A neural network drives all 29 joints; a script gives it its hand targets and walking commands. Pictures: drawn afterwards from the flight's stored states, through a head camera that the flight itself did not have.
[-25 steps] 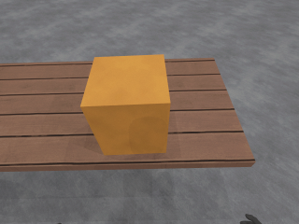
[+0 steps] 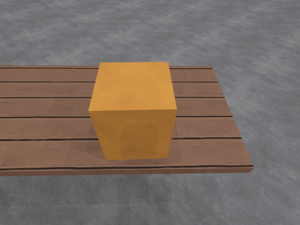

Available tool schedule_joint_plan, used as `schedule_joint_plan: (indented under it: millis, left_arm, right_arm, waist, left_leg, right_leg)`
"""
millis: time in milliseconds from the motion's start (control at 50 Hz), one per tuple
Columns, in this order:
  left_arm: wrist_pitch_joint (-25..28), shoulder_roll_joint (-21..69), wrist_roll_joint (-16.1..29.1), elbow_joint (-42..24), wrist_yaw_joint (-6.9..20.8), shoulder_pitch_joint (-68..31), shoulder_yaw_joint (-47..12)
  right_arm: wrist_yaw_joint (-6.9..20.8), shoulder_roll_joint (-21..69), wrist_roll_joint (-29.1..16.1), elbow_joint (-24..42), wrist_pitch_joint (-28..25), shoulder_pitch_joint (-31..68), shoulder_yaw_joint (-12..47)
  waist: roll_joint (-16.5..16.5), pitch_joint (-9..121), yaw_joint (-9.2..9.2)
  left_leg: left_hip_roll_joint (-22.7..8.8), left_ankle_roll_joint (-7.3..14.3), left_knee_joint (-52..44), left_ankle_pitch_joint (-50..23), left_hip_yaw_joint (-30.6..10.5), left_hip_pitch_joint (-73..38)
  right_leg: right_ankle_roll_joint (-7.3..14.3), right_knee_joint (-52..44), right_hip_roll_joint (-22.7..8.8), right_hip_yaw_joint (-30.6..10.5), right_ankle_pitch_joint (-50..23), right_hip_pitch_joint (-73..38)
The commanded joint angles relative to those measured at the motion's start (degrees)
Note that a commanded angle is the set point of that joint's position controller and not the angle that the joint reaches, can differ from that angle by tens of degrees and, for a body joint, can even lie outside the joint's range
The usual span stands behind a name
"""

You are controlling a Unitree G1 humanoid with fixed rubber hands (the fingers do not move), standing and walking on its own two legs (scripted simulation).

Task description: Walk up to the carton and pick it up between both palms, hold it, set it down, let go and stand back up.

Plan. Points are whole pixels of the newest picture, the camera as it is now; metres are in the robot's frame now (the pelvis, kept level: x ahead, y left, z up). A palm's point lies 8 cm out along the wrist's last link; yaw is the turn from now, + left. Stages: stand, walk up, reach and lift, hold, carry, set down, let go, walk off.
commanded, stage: walk up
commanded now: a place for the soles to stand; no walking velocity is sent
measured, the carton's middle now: (135, 112) +0.44 +0.05 +0.03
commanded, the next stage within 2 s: reach and lift in 0.86 s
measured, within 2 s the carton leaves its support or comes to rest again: neither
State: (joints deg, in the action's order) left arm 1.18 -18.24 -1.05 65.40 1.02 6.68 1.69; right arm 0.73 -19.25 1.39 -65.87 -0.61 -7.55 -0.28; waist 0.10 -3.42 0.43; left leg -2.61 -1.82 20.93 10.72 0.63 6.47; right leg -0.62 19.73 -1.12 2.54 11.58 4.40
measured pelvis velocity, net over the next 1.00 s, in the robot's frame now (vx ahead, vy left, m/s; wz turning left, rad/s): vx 0.00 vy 0.01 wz -0.01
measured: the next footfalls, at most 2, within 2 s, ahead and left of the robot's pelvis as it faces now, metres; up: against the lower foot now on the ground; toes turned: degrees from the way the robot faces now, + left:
none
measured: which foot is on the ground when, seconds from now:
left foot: down 0.00-1.00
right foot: down 0.00-1.00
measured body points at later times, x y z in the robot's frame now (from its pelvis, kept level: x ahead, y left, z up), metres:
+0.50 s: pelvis +0.02 +0.01 +0.00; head +0.02 +0.01 +0.45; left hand +0.08 +0.31 -0.13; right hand +0.11 -0.28 -0.13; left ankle +0.01 +0.14 -0.75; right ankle -0.01 -0.12 -0.75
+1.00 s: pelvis +0.00 +0.01 -0.02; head +0.05 +0.01 +0.43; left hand +0.14 +0.30 -0.14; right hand +0.14 -0.28 -0.14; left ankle +0.01 +0.14 -0.75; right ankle -0.01 -0.12 -0.75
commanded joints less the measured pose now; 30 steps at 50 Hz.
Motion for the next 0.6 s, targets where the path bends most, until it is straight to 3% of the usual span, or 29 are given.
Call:
schedule_joint_plan:
  millis: [0,40,180,220,260,580]
  left_arm:
    - [1.3,-12.9,0.1,-3.4,-0.8,-1.8,2.5]
    - [1.2,-12.7,0.2,-3.5,-0.9,-2.0,2.4]
    - [1.1,-12.6,0.3,-4.4,-1.0,-1.2,2.3]
    - [1.0,-12.8,0.2,-4.6,-1.2,-0.3,2.2]
    - [1.1,-12.9,0.3,-4.7,-1.3,-0.4,2.1]
    - [1.0,-13.4,0.3,-5.8,-1.4,-0.2,1.9]
  right_arm:
    - [-0.7,-12.2,-0.3,4.0,-1.5,3.5,-2.1]
    - [-0.7,-12.4,-0.1,4.3,-1.5,3.0,-2.1]
    - [-0.9,-12.8,-0.4,5.3,-1.6,2.9,-2.4]
    - [-0.9,-12.7,-0.4,5.4,-1.4,2.8,-2.5]
    - [-1.0,-12.3,-0.5,5.6,-1.3,3.0,-2.5]
    - [-0.9,-12.3,-0.2,6.4,-0.9,4.0,-2.4]
  waist:
    - [1.0,1.7,-0.72]
    - [2.1,1.5,-0.14]
    - [1.3,3.3,-0.33]
    - [-0.3,3.6,-0.39]
    - [0.4,3.5,-0.31]
    - [0.6,3.6,-0.85]
  left_leg:
    - [-4.7,2.9,-5.1,-3.6,-3.8,2.3]
    - [-4.5,3.1,-4.7,-4.4,-3.9,2.3]
    - [-4.7,2.9,-3.8,-11.0,-3.6,0.1]
    - [-4.8,3.1,-3.4,-11.1,-3.9,-0.4]
    - [-4.7,2.7,-2.9,-13.0,-3.7,-0.9]
    - [-4.2,2.7,-2.4,-14.7,-3.2,0.0]
  right_leg:
    - [1.3,-4.6,-5.7,-4.5,-2.9,0.3]
    - [1.3,-4.4,-5.8,-4.5,-3.8,0.4]
    - [1.4,-3.3,-5.9,-3.9,-8.2,-0.1]
    - [1.2,-3.2,-5.9,-3.7,-9.1,-0.2]
    - [1.4,-3.0,-6.0,-3.7,-10.1,0.2]
    - [1.2,-2.8,-6.4,-3.2,-11.5,-1.1]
